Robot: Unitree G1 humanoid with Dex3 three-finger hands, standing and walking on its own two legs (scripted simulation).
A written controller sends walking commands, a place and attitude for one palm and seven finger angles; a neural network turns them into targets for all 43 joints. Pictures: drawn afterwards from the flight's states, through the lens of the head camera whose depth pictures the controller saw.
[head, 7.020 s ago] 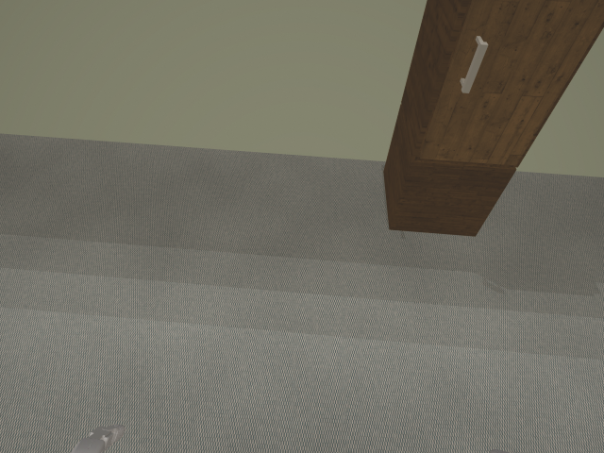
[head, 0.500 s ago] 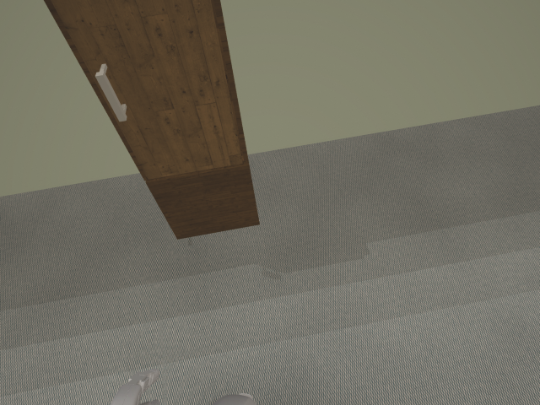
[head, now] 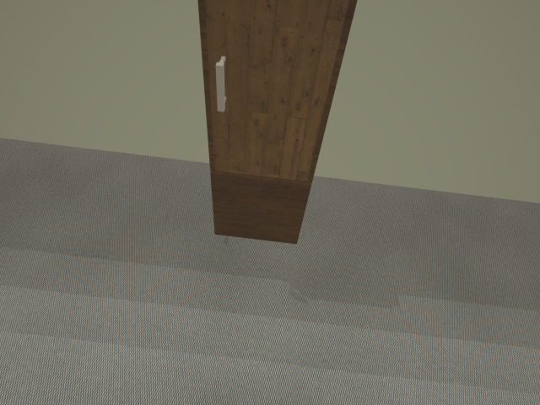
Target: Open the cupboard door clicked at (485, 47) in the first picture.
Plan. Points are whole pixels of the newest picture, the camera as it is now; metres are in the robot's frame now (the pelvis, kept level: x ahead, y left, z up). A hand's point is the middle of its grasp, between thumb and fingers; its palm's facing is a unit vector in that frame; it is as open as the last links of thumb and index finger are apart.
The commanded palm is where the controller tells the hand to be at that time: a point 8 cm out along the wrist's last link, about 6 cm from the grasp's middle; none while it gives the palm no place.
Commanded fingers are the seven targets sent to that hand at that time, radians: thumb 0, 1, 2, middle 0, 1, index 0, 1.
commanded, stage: take the last steps up to it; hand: left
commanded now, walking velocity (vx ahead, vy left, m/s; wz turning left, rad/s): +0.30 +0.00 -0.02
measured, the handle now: (222, 84) +0.88 +0.24 +0.02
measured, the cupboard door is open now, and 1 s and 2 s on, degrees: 0 0 0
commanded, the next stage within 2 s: come to a stop and stand still in 0.78 s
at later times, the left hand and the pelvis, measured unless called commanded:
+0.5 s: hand (192, 336) +0.26 +0.17 -0.17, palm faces -0.06 -0.99 -0.15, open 7.4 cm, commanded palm none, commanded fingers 0.00 0.90 0.90 -0.20 -0.30 -0.20 -0.30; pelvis +0.15 +0.01 -0.01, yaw -1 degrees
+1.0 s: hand (200, 330) +0.27 +0.16 -0.17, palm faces +0.09 -0.98 -0.16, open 7.3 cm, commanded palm none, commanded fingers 0.00 0.90 0.90 -0.20 -0.30 -0.20 -0.30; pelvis +0.32 +0.01 +0.00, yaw -1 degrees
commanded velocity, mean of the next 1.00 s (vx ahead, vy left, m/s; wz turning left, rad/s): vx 0.17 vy -0.02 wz -0.01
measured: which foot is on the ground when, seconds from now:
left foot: down 0.00-0.54, up 0.56-0.98, down 1.00-1.00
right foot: up 0.00-0.52, down 0.54-1.00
